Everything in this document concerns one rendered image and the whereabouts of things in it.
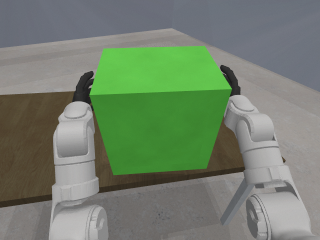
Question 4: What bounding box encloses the robot right upper arm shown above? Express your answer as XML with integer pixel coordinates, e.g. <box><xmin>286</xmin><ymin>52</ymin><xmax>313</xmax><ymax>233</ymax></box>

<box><xmin>246</xmin><ymin>191</ymin><xmax>320</xmax><ymax>240</ymax></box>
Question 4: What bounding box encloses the right robot hand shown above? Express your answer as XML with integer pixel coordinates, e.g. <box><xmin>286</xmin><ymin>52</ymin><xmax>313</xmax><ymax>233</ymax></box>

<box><xmin>220</xmin><ymin>65</ymin><xmax>241</xmax><ymax>97</ymax></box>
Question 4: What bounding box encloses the carton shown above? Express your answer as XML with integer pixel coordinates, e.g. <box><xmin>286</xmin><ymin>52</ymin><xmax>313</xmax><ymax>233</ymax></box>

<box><xmin>89</xmin><ymin>46</ymin><xmax>232</xmax><ymax>175</ymax></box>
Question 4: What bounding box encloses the robot left forearm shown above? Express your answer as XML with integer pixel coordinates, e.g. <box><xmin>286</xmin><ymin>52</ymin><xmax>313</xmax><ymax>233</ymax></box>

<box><xmin>48</xmin><ymin>101</ymin><xmax>99</xmax><ymax>240</ymax></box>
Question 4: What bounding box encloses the left robot hand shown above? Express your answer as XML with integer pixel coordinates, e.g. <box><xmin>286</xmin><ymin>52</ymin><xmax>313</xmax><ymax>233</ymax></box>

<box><xmin>72</xmin><ymin>71</ymin><xmax>94</xmax><ymax>111</ymax></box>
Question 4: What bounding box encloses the robot left upper arm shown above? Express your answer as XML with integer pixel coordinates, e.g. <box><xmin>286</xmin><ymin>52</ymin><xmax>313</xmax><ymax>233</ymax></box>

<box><xmin>49</xmin><ymin>204</ymin><xmax>109</xmax><ymax>240</ymax></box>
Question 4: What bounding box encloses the robot right forearm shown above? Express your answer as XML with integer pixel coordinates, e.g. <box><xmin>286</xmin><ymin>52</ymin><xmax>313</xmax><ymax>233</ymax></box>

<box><xmin>223</xmin><ymin>95</ymin><xmax>311</xmax><ymax>231</ymax></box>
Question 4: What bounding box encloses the table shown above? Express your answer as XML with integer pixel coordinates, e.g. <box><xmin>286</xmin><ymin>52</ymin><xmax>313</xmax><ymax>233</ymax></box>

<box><xmin>0</xmin><ymin>91</ymin><xmax>286</xmax><ymax>226</ymax></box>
